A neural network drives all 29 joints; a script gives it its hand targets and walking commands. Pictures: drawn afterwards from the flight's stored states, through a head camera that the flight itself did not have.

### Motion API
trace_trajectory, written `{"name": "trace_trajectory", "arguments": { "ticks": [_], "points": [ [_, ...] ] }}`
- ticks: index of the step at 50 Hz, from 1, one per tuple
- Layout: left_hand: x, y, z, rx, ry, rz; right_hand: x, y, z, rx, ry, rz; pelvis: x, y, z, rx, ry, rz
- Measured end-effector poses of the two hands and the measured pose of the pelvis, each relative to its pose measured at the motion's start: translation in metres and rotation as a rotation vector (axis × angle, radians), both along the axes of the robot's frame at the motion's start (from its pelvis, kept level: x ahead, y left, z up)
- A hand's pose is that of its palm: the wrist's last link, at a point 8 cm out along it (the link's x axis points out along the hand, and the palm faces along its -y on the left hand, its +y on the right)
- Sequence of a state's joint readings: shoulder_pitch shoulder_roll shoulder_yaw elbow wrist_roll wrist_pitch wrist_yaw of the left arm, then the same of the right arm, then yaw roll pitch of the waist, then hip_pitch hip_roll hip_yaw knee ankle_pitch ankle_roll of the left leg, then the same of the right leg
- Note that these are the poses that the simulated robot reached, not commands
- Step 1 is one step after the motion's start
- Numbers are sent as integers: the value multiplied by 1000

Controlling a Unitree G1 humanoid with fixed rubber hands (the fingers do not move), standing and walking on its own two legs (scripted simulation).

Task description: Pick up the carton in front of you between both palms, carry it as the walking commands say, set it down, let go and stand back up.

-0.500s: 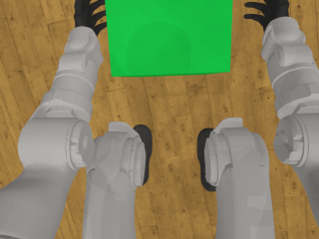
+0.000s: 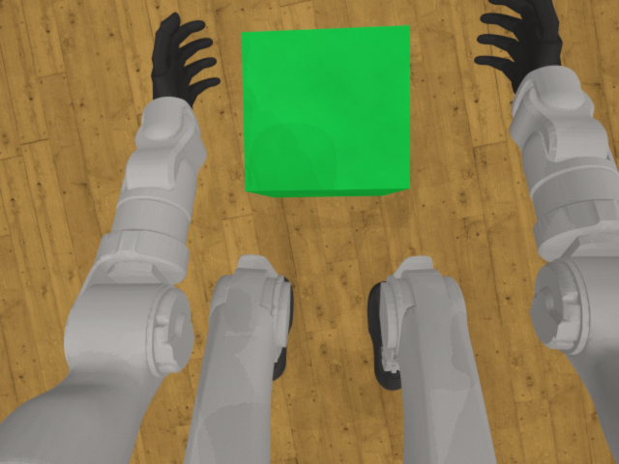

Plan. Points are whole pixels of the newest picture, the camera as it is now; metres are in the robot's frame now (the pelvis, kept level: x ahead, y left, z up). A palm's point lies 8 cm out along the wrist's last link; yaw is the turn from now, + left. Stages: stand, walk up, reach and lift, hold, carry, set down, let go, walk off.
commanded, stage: set down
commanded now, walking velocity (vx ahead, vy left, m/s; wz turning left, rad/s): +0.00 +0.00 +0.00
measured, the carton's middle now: (326, 131) +0.50 +0.00 -0.31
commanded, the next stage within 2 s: let go in 0.66 s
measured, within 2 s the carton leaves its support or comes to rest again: neither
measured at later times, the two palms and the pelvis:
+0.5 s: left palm (79, 35) +0.51 +0.18 +0.03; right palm out of the picture +0.53 -0.22 +0.03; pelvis +0.02 +0.00 +0.13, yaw -1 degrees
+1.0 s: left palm out of the picture +0.43 +0.20 +0.15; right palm out of the picture +0.44 -0.23 +0.15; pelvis +0.07 +0.00 +0.26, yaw -2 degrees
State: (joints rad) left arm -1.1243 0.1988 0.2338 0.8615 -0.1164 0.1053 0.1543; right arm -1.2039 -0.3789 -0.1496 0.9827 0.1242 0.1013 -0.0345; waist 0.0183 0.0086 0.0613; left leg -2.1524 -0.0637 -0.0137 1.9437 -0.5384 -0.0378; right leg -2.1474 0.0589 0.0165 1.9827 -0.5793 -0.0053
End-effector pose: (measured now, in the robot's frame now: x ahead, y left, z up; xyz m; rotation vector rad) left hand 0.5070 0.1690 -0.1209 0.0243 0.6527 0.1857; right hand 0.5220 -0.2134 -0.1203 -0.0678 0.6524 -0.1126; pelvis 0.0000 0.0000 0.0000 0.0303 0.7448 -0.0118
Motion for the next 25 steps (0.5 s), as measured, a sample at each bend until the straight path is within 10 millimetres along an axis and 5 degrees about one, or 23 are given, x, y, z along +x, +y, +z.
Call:
{"name": "trace_trajectory", "arguments": {
  "ticks": [25],
  "points": [
    [-1, 7, 148, 9, -24, -8, 3, -11, 151, 5, -16, 23, 20, 1, 130, -7, 68, -5]
  ]
}}
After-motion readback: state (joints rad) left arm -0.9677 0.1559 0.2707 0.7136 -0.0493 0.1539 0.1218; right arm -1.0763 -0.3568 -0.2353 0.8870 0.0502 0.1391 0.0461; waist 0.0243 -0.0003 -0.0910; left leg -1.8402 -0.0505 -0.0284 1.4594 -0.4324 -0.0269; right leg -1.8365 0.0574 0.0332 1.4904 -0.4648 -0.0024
